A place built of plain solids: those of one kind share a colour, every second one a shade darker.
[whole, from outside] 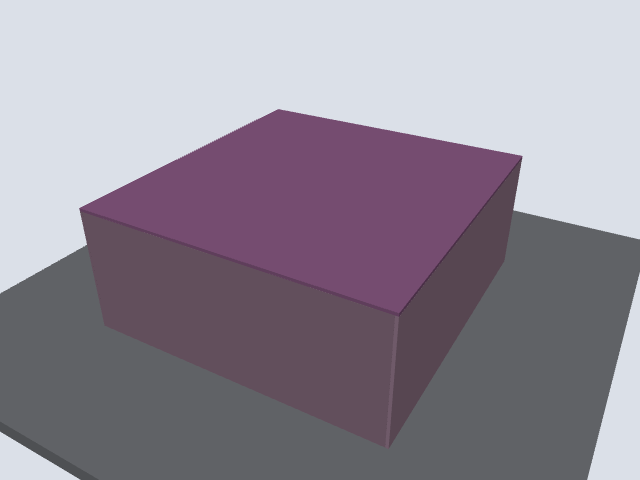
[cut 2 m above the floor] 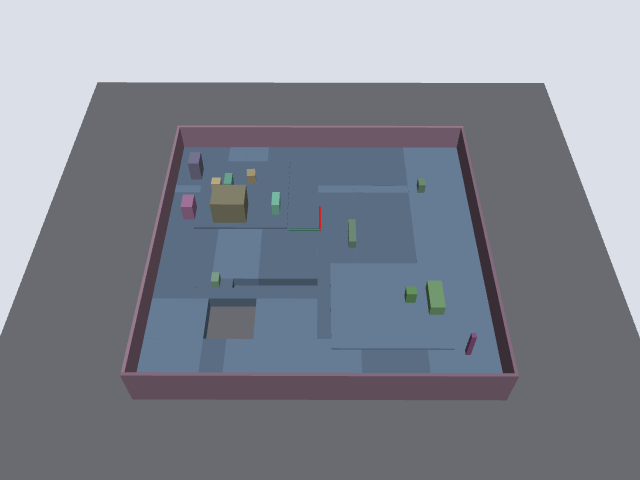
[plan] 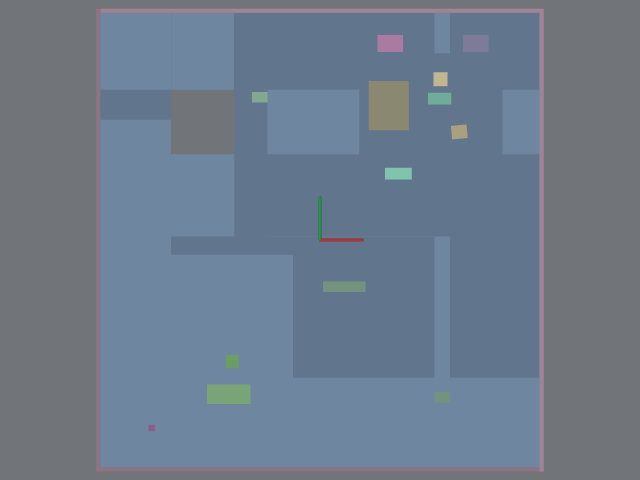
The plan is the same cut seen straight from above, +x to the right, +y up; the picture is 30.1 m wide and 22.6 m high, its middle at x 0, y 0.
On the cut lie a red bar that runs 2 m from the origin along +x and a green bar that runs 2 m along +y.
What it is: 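A part of a trade-fair hall in the days of build-up; stands in every state, service ducts in the floor, freight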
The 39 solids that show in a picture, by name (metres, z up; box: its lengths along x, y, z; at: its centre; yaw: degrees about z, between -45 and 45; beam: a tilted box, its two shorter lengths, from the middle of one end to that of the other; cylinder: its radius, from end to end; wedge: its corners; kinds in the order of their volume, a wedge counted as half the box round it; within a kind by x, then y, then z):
{
 "floor_1": {"box": [3.33, 21.39, 0.96], "at": [-8.67, 0.0, 0.43]},
 "floor_2": {"box": [3.33, 1.63, 0.96], "at": [-8.67, 4.85, 0.43]},
 "floor_3": {"box": [3.33, 1.42, 0.96], "at": [-8.67, 6.37, 0.43]},
 "floor_4": {"box": [7.14, 3.87, 0.96], "at": [-6.77, 2.1, 0.43]},
 "floor_5": {"box": [2.96, 14.73, 0.96], "at": [-5.53, -3.33, 0.43]},
 "floor_6": {"box": [2.96, 3.62, 0.96], "at": [-5.53, 8.88, 0.43]},
 "floor_7": {"box": [6.46, 7.39, 0.12], "at": [-4.49, -4.39, 0.97]},
 "floor_8": {"box": [0.84, 21.39, 0.96], "at": [-3.62, 0.0, 0.43]},
 "floor_9": {"box": [0.73, 5.5, 0.21], "at": [-2.84, 2.91, 0.06]},
 "floor_10": {"box": [0.73, 5.03, 0.96], "at": [-2.84, 8.18, 0.43]},
 "floor_11": {"box": [15.73, 4.0, 0.96], "at": [-2.48, -4.48, 0.43]},
 "floor_12": {"box": [20.68, 4.21, 0.96], "at": [0.0, -8.59, 0.43]},
 "floor_13": {"box": [20.68, 2.64, 0.96], "at": [0.0, -1.16, 0.43]},
 "floor_14": {"box": [20.68, 3.62, 0.96], "at": [0.0, 8.88, 0.43]},
 "floor_15": {"box": [14.38, 1.42, 0.96], "at": [3.15, 6.37, 0.43]},
 "floor_16": {"box": [12.81, 3.87, 0.96], "at": [3.93, 2.1, 0.43]},
 "floor_17": {"box": [12.81, 1.63, 0.96], "at": [3.93, 4.85, 0.43]},
 "floor_18": {"box": [6.75, 6.49, 0.12], "at": [5.22, 5.55, 0.97]},
 "floor_19": {"box": [0.73, 4.0, 0.96], "at": [5.75, -4.48, 0.43]},
 "floor_20": {"box": [0.73, 13.18, 0.96], "at": [5.75, 4.11, 0.43]},
 "floor_21": {"box": [4.22, 21.39, 0.96], "at": [8.23, 0.0, 0.43]},
 "wall_1": {"box": [0.2, 21.79, 8.77], "at": [-10.44, 0.0, 4.33]},
 "wall_2": {"box": [20.68, 0.2, 8.77], "at": [0.0, -10.8, 4.33]},
 "wall_3": {"box": [20.68, 0.2, 8.77], "at": [0.0, 10.79, 4.33]},
 "wall_4": {"box": [0.2, 21.79, 8.77], "at": [10.44, 0.0, 4.33]},
 "roof_1": {"box": [21.08, 21.79, 0.2], "at": [0.0, 0.0, 8.82]},
 "cabin_1": {"box": [1.89, 2.32, 2.5], "at": [3.24, 6.33, 2.29]},
 "pallet_stack_1": {"box": [1.2, 0.8, 1.63], "at": [7.33, 9.26, 1.73]},
 "board_stack_1": {"box": [2.05, 0.92, 0.8], "at": [-4.29, -7.27, 1.44]},
 "counter_1": {"box": [1.26, 0.55, 1.01], "at": [3.69, 3.12, 1.54]},
 "counter_2": {"box": [1.11, 0.55, 1.07], "at": [5.63, 6.66, 1.57]},
 "pallet_load_1": {"box": [1.2, 0.8, 1.29], "at": [3.31, 9.26, 1.56]},
 "cover_stack_1": {"box": [0.73, 0.5, 0.68], "at": [-2.84, 6.72, 1.26]},
 "cover_stack_2": {"box": [2.0, 0.5, 0.68], "at": [1.15, -2.2, 1.26]},
 "cover_stack_3": {"box": [0.73, 0.5, 0.78], "at": [5.75, -7.4, 1.3]},
 "plinth_1": {"box": [0.67, 0.66, 0.79], "at": [5.67, 7.57, 1.43]},
 "plinth_2": {"box": [0.74, 0.64, 0.78], "at": [6.56, 5.09, 1.43], "yaw": 5.2},
 "case_1": {"box": [0.6, 0.64, 0.92], "at": [-4.12, -5.72, 1.5]},
 "flood_1": {"box": [0.3, 0.3, 1.99], "at": [-7.93, -8.85, 1.91]}
}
